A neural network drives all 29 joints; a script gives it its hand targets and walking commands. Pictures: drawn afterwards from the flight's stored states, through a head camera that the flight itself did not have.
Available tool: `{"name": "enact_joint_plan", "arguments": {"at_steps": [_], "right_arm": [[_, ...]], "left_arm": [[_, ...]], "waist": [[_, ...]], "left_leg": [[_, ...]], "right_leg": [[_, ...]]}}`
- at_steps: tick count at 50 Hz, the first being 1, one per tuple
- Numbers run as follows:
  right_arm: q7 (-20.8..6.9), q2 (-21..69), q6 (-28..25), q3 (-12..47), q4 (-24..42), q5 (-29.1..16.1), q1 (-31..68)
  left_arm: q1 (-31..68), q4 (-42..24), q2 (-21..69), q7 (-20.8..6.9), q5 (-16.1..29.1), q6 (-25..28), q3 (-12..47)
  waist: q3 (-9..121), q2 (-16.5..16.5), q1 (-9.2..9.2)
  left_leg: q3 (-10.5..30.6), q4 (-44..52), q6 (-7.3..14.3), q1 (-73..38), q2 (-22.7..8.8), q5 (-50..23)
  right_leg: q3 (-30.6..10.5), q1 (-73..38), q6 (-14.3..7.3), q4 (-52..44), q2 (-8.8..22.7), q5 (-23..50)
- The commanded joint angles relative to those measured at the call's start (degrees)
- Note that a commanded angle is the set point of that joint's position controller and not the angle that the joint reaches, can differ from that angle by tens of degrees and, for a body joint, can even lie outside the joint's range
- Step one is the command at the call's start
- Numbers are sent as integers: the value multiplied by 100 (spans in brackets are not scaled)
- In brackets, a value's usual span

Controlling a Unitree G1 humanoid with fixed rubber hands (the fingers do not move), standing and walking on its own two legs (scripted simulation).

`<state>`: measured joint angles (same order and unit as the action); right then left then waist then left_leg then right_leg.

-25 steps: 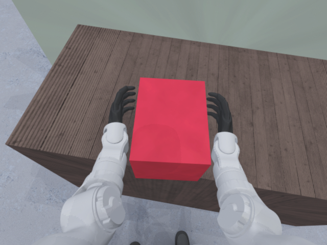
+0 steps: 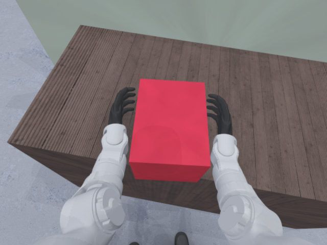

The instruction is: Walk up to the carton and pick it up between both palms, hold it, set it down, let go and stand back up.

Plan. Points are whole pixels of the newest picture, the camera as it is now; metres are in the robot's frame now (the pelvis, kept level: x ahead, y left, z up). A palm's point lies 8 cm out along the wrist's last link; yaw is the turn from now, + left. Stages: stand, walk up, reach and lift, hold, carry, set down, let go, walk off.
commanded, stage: reach and lift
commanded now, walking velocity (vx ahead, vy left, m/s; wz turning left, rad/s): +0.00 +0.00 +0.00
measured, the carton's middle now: (169, 131) +0.40 -0.03 -0.05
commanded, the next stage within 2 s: none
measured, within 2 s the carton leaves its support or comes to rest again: leaves its support in 0.74 s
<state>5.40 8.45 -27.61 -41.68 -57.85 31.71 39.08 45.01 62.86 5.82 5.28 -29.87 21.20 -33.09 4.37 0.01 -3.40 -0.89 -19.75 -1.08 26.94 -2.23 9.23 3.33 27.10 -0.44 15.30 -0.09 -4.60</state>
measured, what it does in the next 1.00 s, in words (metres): stands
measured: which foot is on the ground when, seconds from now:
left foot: down 0.00-1.00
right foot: down 0.00-1.00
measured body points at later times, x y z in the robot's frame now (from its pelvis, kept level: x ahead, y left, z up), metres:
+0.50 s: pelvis -0.03 +0.00 +0.00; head +0.06 +0.01 +0.44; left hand +0.39 +0.11 +0.01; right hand +0.36 -0.16 +0.01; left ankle -0.02 +0.13 -0.74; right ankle +0.01 -0.11 -0.74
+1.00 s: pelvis -0.03 +0.00 +0.00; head +0.05 +0.00 +0.44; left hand +0.40 +0.11 +0.02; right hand +0.36 -0.16 +0.01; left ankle -0.02 +0.13 -0.74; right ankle +0.01 -0.11 -0.74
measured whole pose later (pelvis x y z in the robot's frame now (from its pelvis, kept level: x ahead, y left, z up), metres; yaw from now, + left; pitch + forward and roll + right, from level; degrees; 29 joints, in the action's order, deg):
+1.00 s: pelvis -0.03 +0.00 +0.00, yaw +1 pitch +15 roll -1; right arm 9.1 5.6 -26.4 -30.1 -60.8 22.9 36.3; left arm 44.7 69.4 2.5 7.6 -18.8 21.7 -22.7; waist 6.7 -1.2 -3.1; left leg -1.0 -22.0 -0.8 28.9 -2.1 8.2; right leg 4.2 28.4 -0.4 16.8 0.4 -3.5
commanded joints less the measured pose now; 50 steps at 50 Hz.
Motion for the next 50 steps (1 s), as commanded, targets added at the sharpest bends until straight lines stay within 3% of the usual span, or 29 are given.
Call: {"name": "enact_joint_plan", "arguments": {"at_steps": [1, 14, 37, 43, 50], "right_arm": [[-728, 2790, -361, 1695, -596, 566, 2177], [-618, 2746, -619, 1821, -722, 580, 2479], [-599, 2829, -312, 2247, -463, 313, 3185], [-579, 2848, -234, 2643, -374, 26, 3114], [-467, 2812, -288, 3494, -214, -570, 2831]], "left_arm": [[1942, 361, 2685, -496, -313, 183, 1201], [2310, 348, 2804, -499, -138, 313, 1520], [3139, 606, 2755, -511, 405, 392, 1836], [2966, 605, 2820, -482, 520, 382, 1994], [2584, 231, 3085, -407, 854, 410, 2642]], "waist": [[3350, -87, 44], [3633, -150, 21], [3553, -60, 26], [3615, -29, 41], [3962, -102, -65]], "left_leg": [[-314, -54, -43, -426, 83, -1928], [-304, -22, -66, -310, 51, -1576], [-275, 214, 86, 100, 117, 363], [-232, 140, 77, -74, 126, 40], [-93, -125, -79, -553, 119, -1179]], "right_leg": [[201, -2942, 128, 662, 1, 3308], [174, -2971, 113, 618, -1, 3044], [48, -2580, 75, 455, 55, 842], [76, -2626, 83, 501, 13, 1206], [118, -2762, 102, 605, -102, 2534]]}}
